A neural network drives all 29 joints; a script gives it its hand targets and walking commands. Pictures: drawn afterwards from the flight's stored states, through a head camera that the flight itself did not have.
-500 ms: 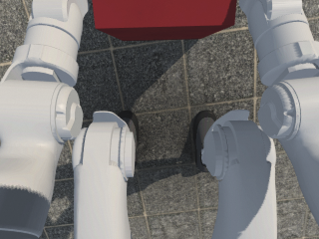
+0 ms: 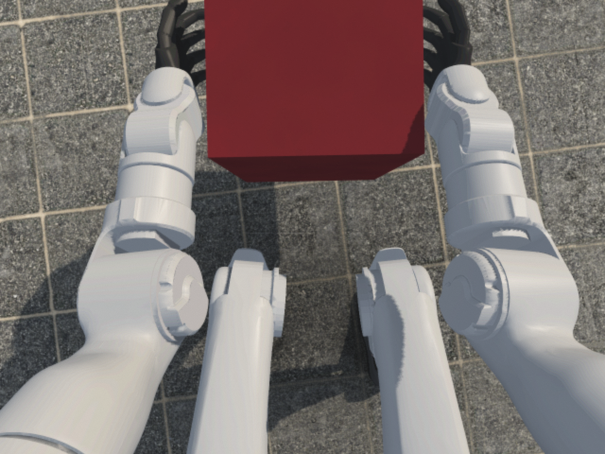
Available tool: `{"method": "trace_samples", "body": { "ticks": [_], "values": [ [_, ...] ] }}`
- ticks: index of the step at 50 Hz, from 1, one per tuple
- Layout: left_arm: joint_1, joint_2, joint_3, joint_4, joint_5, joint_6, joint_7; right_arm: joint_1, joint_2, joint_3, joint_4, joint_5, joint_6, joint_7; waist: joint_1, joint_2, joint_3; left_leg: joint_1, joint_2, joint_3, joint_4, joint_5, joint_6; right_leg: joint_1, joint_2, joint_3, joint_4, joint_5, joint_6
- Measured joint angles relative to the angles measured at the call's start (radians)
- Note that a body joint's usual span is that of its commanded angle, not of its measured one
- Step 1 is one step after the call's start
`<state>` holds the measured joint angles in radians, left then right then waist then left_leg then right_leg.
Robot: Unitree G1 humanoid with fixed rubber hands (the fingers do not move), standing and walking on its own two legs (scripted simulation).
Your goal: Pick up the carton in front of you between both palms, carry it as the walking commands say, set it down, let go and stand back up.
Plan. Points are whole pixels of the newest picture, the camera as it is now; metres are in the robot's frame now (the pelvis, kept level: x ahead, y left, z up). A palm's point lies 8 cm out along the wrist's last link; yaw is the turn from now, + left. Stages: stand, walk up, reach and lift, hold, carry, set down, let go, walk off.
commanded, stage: reach and lift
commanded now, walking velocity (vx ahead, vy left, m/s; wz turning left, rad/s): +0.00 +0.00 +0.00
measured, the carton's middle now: (311, 94) +0.53 +0.01 -0.15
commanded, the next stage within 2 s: none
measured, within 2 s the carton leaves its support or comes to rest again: neither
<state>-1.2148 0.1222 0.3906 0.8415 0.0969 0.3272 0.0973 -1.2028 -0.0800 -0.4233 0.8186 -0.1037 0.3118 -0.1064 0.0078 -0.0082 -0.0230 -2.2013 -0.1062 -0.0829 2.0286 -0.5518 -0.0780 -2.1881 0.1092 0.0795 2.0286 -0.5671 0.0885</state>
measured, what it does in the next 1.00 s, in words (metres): rises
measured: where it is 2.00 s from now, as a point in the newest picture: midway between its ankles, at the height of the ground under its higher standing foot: (314, 351)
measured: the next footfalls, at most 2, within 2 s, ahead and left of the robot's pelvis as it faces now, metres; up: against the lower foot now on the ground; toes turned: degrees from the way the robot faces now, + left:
none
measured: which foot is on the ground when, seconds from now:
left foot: down 0.00-1.00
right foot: down 0.00-1.00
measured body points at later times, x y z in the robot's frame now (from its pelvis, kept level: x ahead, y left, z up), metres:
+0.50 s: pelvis +0.01 +0.00 +0.12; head +0.25 +0.01 +0.50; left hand +0.49 +0.16 +0.06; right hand +0.50 -0.14 +0.06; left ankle +0.11 +0.13 -0.38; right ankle +0.11 -0.13 -0.38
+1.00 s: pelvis +0.06 +0.00 +0.26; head +0.18 +0.00 +0.69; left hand +0.45 +0.16 +0.22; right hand +0.45 -0.15 +0.22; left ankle +0.11 +0.13 -0.38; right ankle +0.11 -0.13 -0.38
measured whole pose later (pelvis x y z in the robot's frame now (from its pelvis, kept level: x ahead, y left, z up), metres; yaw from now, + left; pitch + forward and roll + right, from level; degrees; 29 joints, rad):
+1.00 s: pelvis +0.06 +0.00 +0.26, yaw +1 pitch +26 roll +0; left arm -0.56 -0.09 0.37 0.63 0.20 0.33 0.05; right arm -0.55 0.11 -0.37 0.62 -0.20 0.32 -0.06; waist 0.00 -0.01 -0.22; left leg -1.14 -0.08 -0.13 1.12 -0.43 -0.04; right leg -1.14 0.09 0.13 1.12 -0.44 0.04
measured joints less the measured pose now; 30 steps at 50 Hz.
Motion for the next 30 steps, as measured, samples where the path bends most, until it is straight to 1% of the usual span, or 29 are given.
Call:
{"method": "trace_samples", "body": {
  "ticks": [4, 6, 9, 14, 21, 25, 30],
  "values": [
    [0.015, -0.035, 0.072, 0.009, 0.095, 0.019, -0.027, 0.012, 0.030, -0.071, 0.010, -0.092, 0.022, 0.031, -0.003, 0.002, -0.054, 0.046, -0.004, -0.002, -0.099, 0.038, 0.004, 0.045, 0.002, 0.007, -0.095, 0.036, -0.006],
    [0.021, -0.047, 0.093, 0.001, 0.122, 0.025, -0.036, 0.017, 0.039, -0.089, 0.003, -0.118, 0.029, 0.040, -0.004, 0.002, -0.067, 0.066, -0.005, -0.005, -0.140, 0.055, 0.005, 0.065, 0.004, 0.009, -0.137, 0.053, -0.008],
    [0.029, -0.060, 0.109, -0.021, 0.143, 0.034, -0.043, 0.025, 0.048, -0.100, -0.018, -0.136, 0.039, 0.049, -0.005, 0.001, -0.079, 0.093, -0.006, -0.009, -0.190, 0.074, 0.006, 0.091, 0.007, 0.012, -0.187, 0.073, -0.008],
    [0.062, -0.078, 0.103, -0.079, 0.142, 0.055, -0.049, 0.058, 0.061, -0.090, -0.075, -0.131, 0.060, 0.056, -0.004, 0.000, -0.098, 0.137, -0.006, -0.015, -0.252, 0.088, 0.004, 0.134, 0.010, 0.016, -0.250, 0.088, -0.007],
    [0.172, -0.103, 0.062, -0.163, 0.109, 0.081, -0.046, 0.165, 0.090, -0.048, -0.155, -0.105, 0.084, 0.053, -0.004, 0.000, -0.136, 0.245, -0.004, -0.019, -0.338, 0.078, 0.006, 0.242, 0.007, 0.021, -0.334, 0.079, -0.012],
    [0.248, -0.119, 0.041, -0.184, 0.094, 0.080, -0.043, 0.242, 0.107, -0.026, -0.177, -0.091, 0.083, 0.048, -0.005, 0.001, -0.162, 0.337, -0.002, -0.022, -0.397, 0.069, 0.010, 0.333, 0.003, 0.023, -0.392, 0.070, -0.018],
    [0.336, -0.142, 0.028, -0.182, 0.092, 0.064, -0.038, 0.333, 0.127, -0.010, -0.179, -0.085, 0.069, 0.043, -0.005, 0.001, -0.192, 0.467, 0.002, -0.026, -0.481, 0.063, 0.016, 0.463, 0.000, 0.027, -0.477, 0.065, -0.025]
  ]
}}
